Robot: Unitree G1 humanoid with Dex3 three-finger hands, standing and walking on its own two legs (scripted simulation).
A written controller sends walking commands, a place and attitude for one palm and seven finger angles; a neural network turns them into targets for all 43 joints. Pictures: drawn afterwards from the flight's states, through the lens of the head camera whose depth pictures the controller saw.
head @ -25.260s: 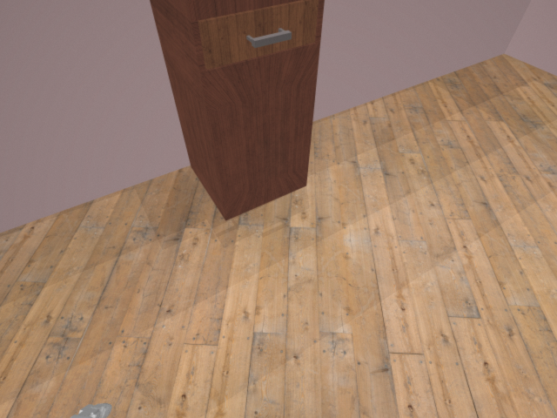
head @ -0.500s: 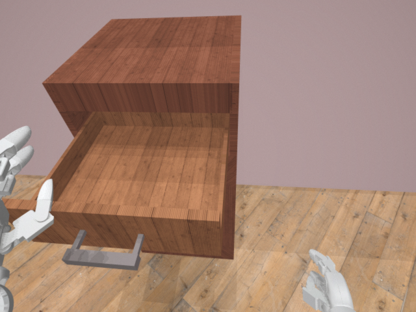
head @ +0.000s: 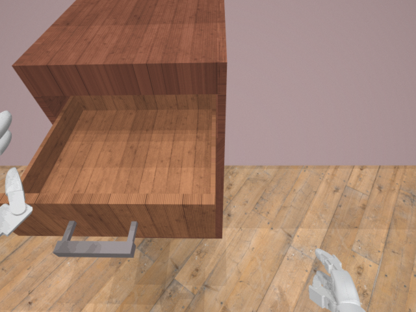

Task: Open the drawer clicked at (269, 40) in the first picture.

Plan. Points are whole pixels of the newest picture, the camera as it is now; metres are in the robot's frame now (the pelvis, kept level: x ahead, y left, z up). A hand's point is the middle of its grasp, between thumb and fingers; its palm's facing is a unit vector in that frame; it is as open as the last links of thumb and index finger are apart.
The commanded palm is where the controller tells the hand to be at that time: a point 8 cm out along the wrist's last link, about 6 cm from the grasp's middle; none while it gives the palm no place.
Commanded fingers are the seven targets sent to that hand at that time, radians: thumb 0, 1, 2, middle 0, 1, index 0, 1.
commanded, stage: step back with the hand held close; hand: left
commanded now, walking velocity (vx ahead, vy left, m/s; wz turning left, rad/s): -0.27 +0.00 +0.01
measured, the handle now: (99, 237) +0.24 +0.22 +0.04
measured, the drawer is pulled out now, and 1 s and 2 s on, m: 0.29 0.29 0.29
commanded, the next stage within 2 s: stop stepping back and stand still in 0.80 s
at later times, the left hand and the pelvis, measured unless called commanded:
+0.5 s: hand out of the picture +0.10 +0.25 +0.22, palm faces +0.44 -0.74 -0.50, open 7.4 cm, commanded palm +0.03 +0.30 +0.23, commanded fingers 0.00 0.90 0.90 -0.20 -0.30 -0.20 -0.30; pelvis -0.09 +0.02 -0.02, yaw +1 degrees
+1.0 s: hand out of the picture +0.02 +0.24 +0.22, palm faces +0.39 -0.77 -0.50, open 7.4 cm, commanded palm -0.05 +0.29 +0.23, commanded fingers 0.00 0.90 0.90 -0.20 -0.30 -0.20 -0.30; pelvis -0.18 +0.01 +0.00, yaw -1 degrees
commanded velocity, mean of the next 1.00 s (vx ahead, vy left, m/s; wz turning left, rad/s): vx -0.26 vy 0.01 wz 0.01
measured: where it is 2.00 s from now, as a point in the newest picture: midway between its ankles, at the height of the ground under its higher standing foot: outside the picture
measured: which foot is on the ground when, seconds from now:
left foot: down 0.00-0.82, up 0.84-1.00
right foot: down 0.00-0.64, up 0.66-0.80, down 0.82-1.00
